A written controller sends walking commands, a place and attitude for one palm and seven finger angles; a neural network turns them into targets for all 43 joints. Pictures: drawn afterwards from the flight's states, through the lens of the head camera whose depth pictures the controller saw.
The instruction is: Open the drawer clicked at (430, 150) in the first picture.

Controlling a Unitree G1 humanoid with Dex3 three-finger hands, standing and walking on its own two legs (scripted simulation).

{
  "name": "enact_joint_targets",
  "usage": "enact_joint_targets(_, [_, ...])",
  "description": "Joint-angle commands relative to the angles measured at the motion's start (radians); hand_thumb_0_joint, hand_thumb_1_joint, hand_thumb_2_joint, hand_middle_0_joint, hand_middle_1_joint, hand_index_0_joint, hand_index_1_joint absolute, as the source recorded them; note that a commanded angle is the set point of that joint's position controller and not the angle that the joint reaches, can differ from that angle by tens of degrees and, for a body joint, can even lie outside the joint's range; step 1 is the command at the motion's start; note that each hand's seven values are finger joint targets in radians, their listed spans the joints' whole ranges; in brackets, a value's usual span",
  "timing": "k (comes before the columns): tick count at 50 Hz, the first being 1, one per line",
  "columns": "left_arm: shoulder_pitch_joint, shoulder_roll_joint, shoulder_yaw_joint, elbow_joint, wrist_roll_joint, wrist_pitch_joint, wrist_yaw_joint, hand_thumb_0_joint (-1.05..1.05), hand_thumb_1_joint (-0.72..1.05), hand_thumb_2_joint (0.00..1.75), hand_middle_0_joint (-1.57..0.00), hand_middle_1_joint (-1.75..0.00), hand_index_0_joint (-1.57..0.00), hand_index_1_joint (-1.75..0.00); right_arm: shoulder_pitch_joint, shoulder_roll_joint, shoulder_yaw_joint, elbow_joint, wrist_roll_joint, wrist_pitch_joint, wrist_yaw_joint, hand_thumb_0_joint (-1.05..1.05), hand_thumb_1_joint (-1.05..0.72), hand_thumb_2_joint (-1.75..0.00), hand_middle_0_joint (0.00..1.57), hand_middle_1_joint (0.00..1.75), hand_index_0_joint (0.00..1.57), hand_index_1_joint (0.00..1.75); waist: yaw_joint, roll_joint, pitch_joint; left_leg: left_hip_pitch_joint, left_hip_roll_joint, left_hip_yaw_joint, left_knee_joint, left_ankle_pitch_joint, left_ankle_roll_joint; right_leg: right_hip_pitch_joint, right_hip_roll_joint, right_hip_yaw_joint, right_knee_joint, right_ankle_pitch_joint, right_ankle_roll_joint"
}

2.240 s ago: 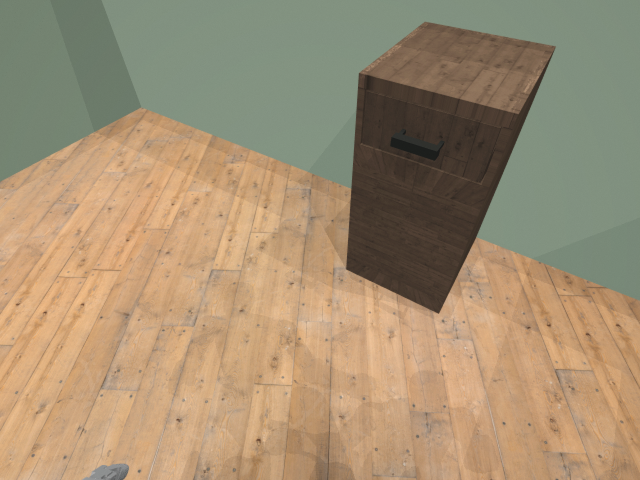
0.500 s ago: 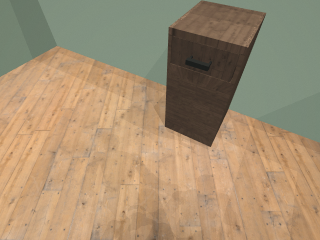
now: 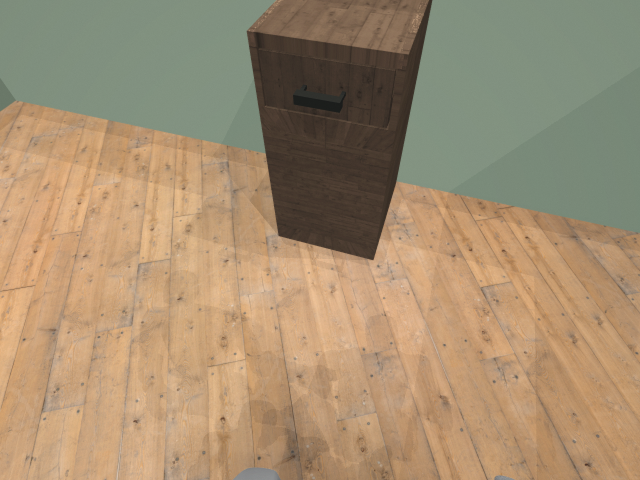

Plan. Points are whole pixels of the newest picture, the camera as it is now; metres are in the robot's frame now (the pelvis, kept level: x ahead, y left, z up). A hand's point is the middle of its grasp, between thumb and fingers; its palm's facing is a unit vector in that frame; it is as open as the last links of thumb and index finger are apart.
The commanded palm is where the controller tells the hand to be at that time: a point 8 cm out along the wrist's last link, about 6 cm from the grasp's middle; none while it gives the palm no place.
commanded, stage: turn to face it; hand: left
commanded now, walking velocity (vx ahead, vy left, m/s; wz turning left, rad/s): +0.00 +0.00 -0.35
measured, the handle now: (320, 96) +0.97 +0.09 -0.08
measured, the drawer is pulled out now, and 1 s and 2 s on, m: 0.00 0.00 0.00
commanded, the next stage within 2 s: take the last steps up to it in 0.24 s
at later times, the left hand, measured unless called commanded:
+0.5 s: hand out of the picture +0.10 +0.21 -0.17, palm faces -0.21 -0.95 -0.21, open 7.4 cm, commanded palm none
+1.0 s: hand out of the picture +0.12 +0.26 -0.19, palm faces -0.15 -0.97 -0.17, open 7.4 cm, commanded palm none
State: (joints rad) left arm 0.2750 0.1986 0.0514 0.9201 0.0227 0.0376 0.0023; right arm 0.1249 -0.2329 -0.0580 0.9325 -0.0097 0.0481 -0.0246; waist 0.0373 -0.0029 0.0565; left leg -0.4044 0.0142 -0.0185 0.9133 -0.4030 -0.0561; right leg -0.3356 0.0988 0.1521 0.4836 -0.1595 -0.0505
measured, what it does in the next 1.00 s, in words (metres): walks ahead: left foot, then right foot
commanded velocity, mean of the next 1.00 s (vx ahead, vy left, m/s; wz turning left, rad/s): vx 0.20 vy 0.04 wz -0.08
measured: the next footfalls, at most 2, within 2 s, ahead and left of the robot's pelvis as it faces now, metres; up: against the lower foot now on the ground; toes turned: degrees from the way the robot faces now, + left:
left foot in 0.14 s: +0.01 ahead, +0.14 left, +0.00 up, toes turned -5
right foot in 0.52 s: -0.02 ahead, -0.10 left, +0.00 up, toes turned -15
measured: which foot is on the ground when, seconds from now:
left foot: up 0.00-0.12, down 0.14-0.52, up 0.54-0.86, down 0.88-1.00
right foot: down 0.00-0.14, up 0.16-0.50, down 0.52-0.88, up 0.90-1.00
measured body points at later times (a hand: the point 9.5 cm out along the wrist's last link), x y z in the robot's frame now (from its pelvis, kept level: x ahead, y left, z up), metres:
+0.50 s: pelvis -0.01 +0.03 -0.01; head +0.01 +0.03 +0.44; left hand +0.12 +0.26 -0.15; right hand -0.06 -0.21 -0.16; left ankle -0.02 +0.15 -0.74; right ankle -0.06 -0.09 -0.74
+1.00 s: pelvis +0.13 +0.07 -0.01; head +0.15 +0.09 +0.44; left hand +0.13 +0.31 -0.18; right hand +0.12 -0.16 -0.15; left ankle +0.20 +0.15 -0.74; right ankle +0.01 -0.04 -0.65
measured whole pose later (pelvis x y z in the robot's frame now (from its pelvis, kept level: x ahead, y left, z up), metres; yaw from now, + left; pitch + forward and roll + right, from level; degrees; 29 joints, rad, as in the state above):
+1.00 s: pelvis +0.13 +0.07 -0.01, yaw -12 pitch -1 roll -1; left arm 0.38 0.20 0.07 1.13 0.03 0.00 -0.01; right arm 0.26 -0.15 -0.04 1.02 -0.03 -0.05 -0.01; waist 0.00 -0.04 0.03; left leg -0.33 0.05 0.17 0.61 -0.27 0.05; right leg -0.37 -0.07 -0.05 1.20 -0.41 -0.02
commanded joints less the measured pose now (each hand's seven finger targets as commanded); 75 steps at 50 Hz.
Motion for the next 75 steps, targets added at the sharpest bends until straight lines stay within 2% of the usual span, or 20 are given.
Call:
enact_joint_targets(1, [0.021, 0.224, 0.062, -0.069, 0.008, -0.010, 0.014, 0.00, 0.90, 0.90, -0.20, -0.30, -0.20, -0.30, -0.001, -0.076, -0.016, -0.086, 0.009, -0.037, -0.010, 0.00, -0.90, -0.90, 0.20, 0.30, 0.20, 0.30, 0.004, -0.150, -0.135, 0.021, -0.016, -0.002, -0.176, -0.032, 0.023, 0.149, -0.248, 0.355, -0.160, 0.138, -0.127])
enact_joint_targets(5, [-0.061, 0.202, 0.056, -0.093, 0.000, -0.002, 0.015, 0.00, 0.90, 0.90, -0.20, -0.30, -0.20, -0.30, 0.171, -0.094, -0.016, -0.042, 0.014, -0.059, -0.020, 0.00, -0.90, -0.90, 0.20, 0.30, 0.20, 0.30, -0.077, -0.105, -0.163, 0.352, 0.005, -0.010, -0.531, 0.128, 0.060, -0.055, -0.160, 0.285, -0.088, -0.001, -0.030])
enact_joint_targets(7, [-0.058, 0.122, 0.044, -0.123, -0.006, 0.000, -0.002, 0.00, 0.90, 0.90, -0.20, -0.30, -0.20, -0.30, 0.137, -0.231, -0.037, -0.078, -0.009, -0.058, -0.019, 0.00, -0.90, -0.90, 0.20, 0.30, 0.20, 0.30, -0.069, 0.285, -0.071, 0.365, 0.386, -0.395, -0.723, 0.039, 0.195, -0.336, 0.033, -0.013, 0.312, -0.352, 0.069])
enact_joint_targets(8, [-0.078, 0.157, 0.055, -0.116, 0.007, 0.005, 0.004, 0.00, 0.90, 0.90, -0.20, -0.30, -0.20, -0.30, 0.082, -0.215, -0.032, -0.094, -0.008, -0.055, -0.019, 0.00, -0.90, -0.90, 0.20, 0.30, 0.20, 0.30, -0.060, 0.285, -0.038, 0.201, 0.440, -0.417, -0.720, 0.083, 0.240, -0.294, -0.040, -0.020, 0.479, -0.358, 0.091])
enact_joint_targets(13, [-0.029, 0.116, 0.046, -0.054, 0.006, 0.011, -0.020, 0.00, 0.90, 0.90, -0.20, -0.30, -0.20, -0.30, 0.045, -0.121, -0.003, -0.083, -0.016, -0.066, -0.020, 0.00, -0.90, -0.90, 0.20, 0.30, 0.20, 0.30, -0.012, 0.143, -0.006, 0.191, 0.219, -0.068, -0.617, 0.397, 0.202, -0.236, -0.081, -0.113, 0.638, -0.208, 0.111])
enact_joint_targets(19, [-0.126, 0.068, 0.012, -0.066, 0.001, -0.001, -0.021, 0.00, 0.90, 0.90, -0.20, -0.30, -0.20, -0.30, 0.211, -0.152, -0.016, 0.004, -0.024, -0.062, -0.015, 0.00, -0.90, -0.90, 0.20, 0.30, 0.20, 0.30, -0.085, 0.182, -0.050, 0.306, 0.270, -0.082, -0.569, 0.495, 0.226, -0.076, -0.095, -0.212, 0.285, -0.304, 0.093])
enact_joint_targets(23, [-0.044, 0.067, 0.007, -0.010, 0.004, -0.033, -0.023, 0.00, 0.90, 0.90, -0.20, -0.30, -0.20, -0.30, 0.233, -0.138, -0.011, 0.052, -0.017, -0.064, -0.004, 0.00, -0.90, -0.90, 0.20, 0.30, 0.20, 0.30, -0.042, 0.118, -0.065, 0.197, 0.221, -0.055, -0.481, 0.232, 0.164, 0.188, -0.082, -0.246, -0.054, -0.149, 0.059])
enact_joint_targets(26, [0.201, 0.239, 0.039, 0.080, 0.000, -0.058, 0.005, 0.00, 0.90, 0.90, -0.20, -0.30, -0.20, -0.30, 0.116, -0.051, 0.013, -0.012, -0.015, -0.076, 0.013, 0.00, -0.90, -0.90, 0.20, 0.30, 0.20, 0.30, 0.077, -0.213, -0.052, -0.284, 0.050, 0.110, -0.020, -0.229, 0.041, 0.477, -0.517, 0.291, -0.257, -0.161, -0.150])
enact_joint_targets(37, [0.106, 0.138, 0.020, 0.127, 0.010, -0.101, 0.019, 0.00, 0.90, 0.90, -0.20, -0.30, -0.20, -0.30, 0.116, 0.009, -0.005, 0.019, -0.011, -0.062, 0.064, 0.00, -0.90, -0.90, 0.20, 0.30, 0.20, 0.30, -0.030, -0.162, 0.106, -0.117, 0.107, 0.111, -0.114, 0.151, 0.029, 0.123, -0.387, -0.058, -0.308, -0.130, -0.074])
enact_joint_targets(42, [0.087, 0.143, 0.032, 0.139, 0.009, -0.088, 0.012, 0.00, 0.90, 0.90, -0.20, -0.30, -0.20, -0.30, 0.309, -0.036, -0.015, 0.076, -0.013, -0.090, 0.051, 0.00, -0.90, -0.90, 0.20, 0.30, 0.20, 0.30, -0.121, -0.045, 0.020, 0.286, 0.038, 0.168, -0.347, 0.166, 0.054, 0.020, -0.303, -0.166, -0.034, -0.091, -0.027])
enact_joint_targets(43, [0.116, 0.084, 0.025, 0.138, 0.004, -0.083, 0.006, 0.00, 0.90, 0.90, -0.20, -0.30, -0.20, -0.30, 0.454, -0.120, -0.036, 0.117, -0.025, -0.099, 0.037, 0.00, -0.90, -0.90, 0.20, 0.30, 0.20, 0.30, -0.167, 0.176, -0.070, 0.443, 0.136, 0.017, -0.440, 0.064, 0.084, -0.046, -0.212, -0.236, 0.266, -0.119, 0.006])
enact_joint_targets(44, [0.153, 0.024, 0.017, 0.109, -0.010, -0.076, 0.000, 0.00, 0.90, 0.90, -0.20, -0.30, -0.20, -0.30, 0.541, -0.221, -0.053, 0.135, -0.030, -0.102, 0.022, 0.00, -0.90, -0.90, 0.20, 0.30, 0.20, 0.30, -0.161, 0.443, -0.128, 0.515, 0.386, -0.378, -0.641, -0.051, 0.163, -0.230, -0.079, -0.298, 0.604, -0.445, 0.047])
enact_joint_targets(45, [0.102, 0.035, 0.013, 0.091, -0.005, -0.074, 0.005, 0.00, 0.90, 0.90, -0.20, -0.30, -0.20, -0.30, 0.513, -0.207, -0.045, 0.143, -0.020, -0.094, 0.009, 0.00, -0.90, -0.90, 0.20, 0.30, 0.20, 0.30, -0.164, 0.384, -0.132, 0.447, 0.413, -0.477, -0.750, -0.221, 0.188, -0.280, -0.102, -0.177, 0.775, -0.429, 0.021])
enact_joint_targets(48, [0.034, 0.030, 0.018, 0.107, 0.007, -0.081, -0.018, 0.00, 0.90, 0.90, -0.20, -0.30, -0.20, -0.30, 0.284, -0.056, -0.007, 0.094, -0.015, -0.111, 0.002, 0.00, -0.90, -0.90, 0.20, 0.30, 0.20, 0.30, -0.080, 0.073, 0.024, 0.183, 0.339, -0.266, -0.752, -0.140, 0.196, -0.290, -0.220, -0.161, 0.811, -0.186, 0.017])
enact_joint_targets(52, [0.122, -0.018, 0.013, 0.137, 0.014, -0.051, -0.017, 0.00, 0.90, 0.90, -0.20, -0.30, -0.20, -0.30, 0.237, -0.018, 0.001, 0.107, -0.010, -0.130, -0.002, 0.00, -0.90, -0.90, 0.20, 0.30, 0.20, 0.30, -0.021, 0.091, 0.003, 0.145, 0.262, -0.053, -0.771, 0.065, 0.198, -0.205, -0.228, -0.194, 0.659, -0.111, 0.049])
enact_joint_targets(67, [-0.070, -0.014, 0.021, 0.054, 0.012, -0.078, -0.017, 0.00, 0.90, 0.90, -0.20, -0.30, -0.20, -0.30, 0.351, -0.014, -0.005, 0.192, -0.020, -0.115, -0.002, 0.00, -0.90, -0.90, 0.20, 0.30, 0.20, 0.30, -0.034, 0.049, 0.031, 0.286, 0.231, 0.060, -0.545, 0.416, 0.190, 0.026, -0.142, -0.309, 0.038, -0.049, 0.037])
enact_joint_targets(68, [0.042, 0.022, 0.031, 0.087, 0.013, -0.086, -0.013, 0.00, 0.90, 0.90, -0.20, -0.30, -0.20, -0.30, 0.341, -0.004, -0.005, 0.191, -0.011, -0.117, 0.002, 0.00, -0.90, -0.90, 0.20, 0.30, 0.20, 0.30, 0.016, -0.021, -0.027, 0.212, 0.188, 0.101, -0.398, 0.464, 0.165, 0.207, -0.143, -0.283, 0.000, -0.015, 0.010])
enact_joint_targets(70, [0.308, 0.191, 0.066, 0.155, 0.006, -0.106, 0.004, 0.00, 0.90, 0.90, -0.20, -0.30, -0.20, -0.30, 0.322, 0.049, 0.014, 0.134, 0.000, -0.128, 0.016, 0.00, -0.90, -0.90, 0.20, 0.30, 0.20, 0.30, 0.080, -0.291, -0.185, -0.192, -0.007, 0.201, 0.140, -0.130, 0.082, 0.607, -0.533, 0.271, -0.158, 0.105, -0.175])
enact_joint_targets(71, [0.287, 0.197, 0.064, 0.155, -0.005, -0.108, 0.009, 0.00, 0.90, 0.90, -0.20, -0.30, -0.20, -0.30, 0.270, 0.015, 0.007, 0.125, -0.002, -0.118, 0.014, 0.00, -0.90, -0.90, 0.20, 0.30, 0.20, 0.30, 0.087, -0.224, -0.189, -0.219, 0.027, 0.074, 0.295, -0.173, 0.091, 0.520, -0.564, 0.312, -0.208, 0.050, -0.206])
enact_joint_targets(75, [0.073, 0.024, 0.019, 0.109, 0.004, -0.116, 0.024, 0.00, 0.90, 0.90, -0.20, -0.30, -0.20, -0.30, 0.222, 0.073, 0.007, 0.124, -0.017, -0.088, 0.021, 0.00, -0.90, -0.90, 0.20, 0.30, 0.20, 0.30, -0.025, -0.059, 0.008, -0.169, 0.126, 0.038, 0.240, 0.063, 0.061, 0.171, -0.439, -0.032, -0.261, 0.176, -0.119])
